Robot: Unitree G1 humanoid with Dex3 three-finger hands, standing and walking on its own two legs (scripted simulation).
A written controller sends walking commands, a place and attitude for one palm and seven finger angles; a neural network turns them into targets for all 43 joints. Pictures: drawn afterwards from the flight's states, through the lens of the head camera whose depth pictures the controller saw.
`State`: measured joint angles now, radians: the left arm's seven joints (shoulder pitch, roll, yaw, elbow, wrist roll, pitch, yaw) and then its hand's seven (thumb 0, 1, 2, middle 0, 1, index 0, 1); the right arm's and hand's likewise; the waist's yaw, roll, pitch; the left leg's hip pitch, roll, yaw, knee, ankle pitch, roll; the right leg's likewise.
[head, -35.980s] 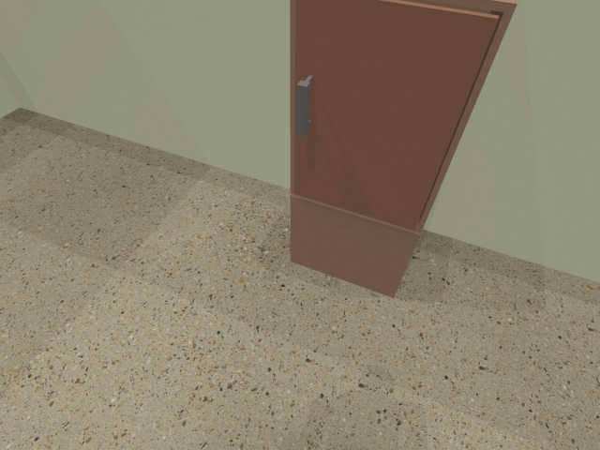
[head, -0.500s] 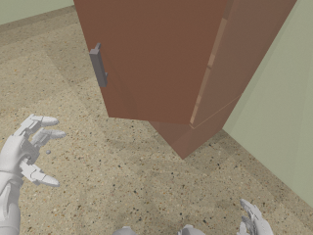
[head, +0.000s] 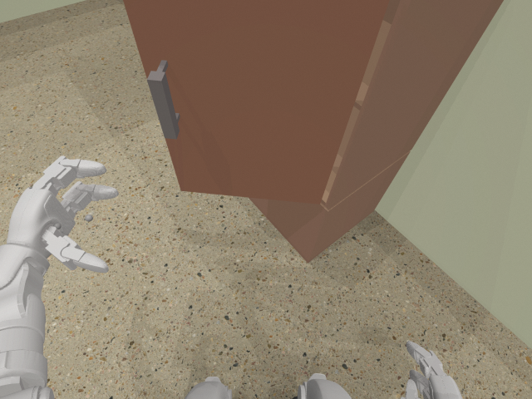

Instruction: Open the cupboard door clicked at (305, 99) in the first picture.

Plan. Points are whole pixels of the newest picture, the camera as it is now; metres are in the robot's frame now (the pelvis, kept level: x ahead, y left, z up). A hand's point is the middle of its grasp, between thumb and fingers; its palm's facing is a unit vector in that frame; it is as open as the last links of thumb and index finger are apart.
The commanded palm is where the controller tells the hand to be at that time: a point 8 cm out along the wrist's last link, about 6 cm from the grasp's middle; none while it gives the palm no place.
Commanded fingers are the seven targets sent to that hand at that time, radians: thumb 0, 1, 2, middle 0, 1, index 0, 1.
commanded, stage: move the hooked fingers beside the handle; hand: left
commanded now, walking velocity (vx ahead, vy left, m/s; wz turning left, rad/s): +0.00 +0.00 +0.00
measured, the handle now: (167, 100) +0.62 +0.21 +0.05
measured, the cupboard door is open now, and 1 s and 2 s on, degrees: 46 46 46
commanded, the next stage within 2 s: none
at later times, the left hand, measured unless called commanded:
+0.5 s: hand (105, 172) +0.43 +0.27 +0.06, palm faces -0.08 -1.00 +0.00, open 13.9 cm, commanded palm +0.41 +0.32 +0.06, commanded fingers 0.00 -0.50 0.30 -0.30 -1.20 -0.30 -1.20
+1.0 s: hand (120, 133) +0.51 +0.27 +0.07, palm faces -0.08 -1.00 -0.01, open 13.9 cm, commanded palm +0.50 +0.31 +0.06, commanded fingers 0.00 -0.50 0.30 -0.30 -1.20 -0.30 -1.20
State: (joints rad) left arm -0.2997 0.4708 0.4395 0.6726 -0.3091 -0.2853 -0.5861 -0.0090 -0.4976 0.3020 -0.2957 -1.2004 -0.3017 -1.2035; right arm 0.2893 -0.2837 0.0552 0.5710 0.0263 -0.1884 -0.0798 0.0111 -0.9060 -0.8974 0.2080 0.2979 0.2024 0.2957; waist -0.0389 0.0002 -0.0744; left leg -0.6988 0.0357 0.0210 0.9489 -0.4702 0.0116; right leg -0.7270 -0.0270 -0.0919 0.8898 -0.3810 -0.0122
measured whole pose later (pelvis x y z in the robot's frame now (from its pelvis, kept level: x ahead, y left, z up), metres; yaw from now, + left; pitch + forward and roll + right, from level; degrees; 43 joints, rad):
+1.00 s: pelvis -0.01 +0.01 -0.02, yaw -3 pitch +23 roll -4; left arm -0.95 0.79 0.53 1.25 -0.11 -0.32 -0.56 -0.01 -0.50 0.30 -0.30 -1.20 -0.30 -1.20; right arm 0.40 -0.30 0.08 0.58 0.00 0.05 -0.04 0.00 -0.91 -0.90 0.21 0.30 0.20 0.30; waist -0.20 0.00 -0.07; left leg -0.98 0.07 0.02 1.08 -0.50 0.03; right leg -0.99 0.00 -0.09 0.96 -0.37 0.00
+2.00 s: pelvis +0.01 +0.02 -0.03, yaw -4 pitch +27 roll -6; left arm -1.06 0.86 0.53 1.27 -0.05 -0.29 -0.52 -0.01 -0.50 0.30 -0.29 -1.20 -0.30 -1.20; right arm 0.39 -0.29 0.09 0.55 -0.02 0.11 -0.02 0.00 -0.91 -0.90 0.21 0.30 0.20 0.30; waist -0.25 0.01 -0.07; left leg -1.05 0.08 0.00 1.11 -0.53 0.03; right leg -1.04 0.02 -0.10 0.95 -0.38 0.01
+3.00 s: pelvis +0.01 +0.01 -0.02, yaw -3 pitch +26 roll -5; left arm -1.02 0.71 0.47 1.22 -0.06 -0.32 -0.40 -0.01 -0.50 0.30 -0.30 -1.20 -0.30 -1.20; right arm 0.41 -0.27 0.08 0.58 -0.02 0.10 0.00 0.00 -0.91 -0.90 0.21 0.30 0.20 0.30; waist -0.23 0.03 -0.08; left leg -1.02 0.08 0.01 1.09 -0.52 0.02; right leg -1.02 0.02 -0.09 0.95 -0.38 0.00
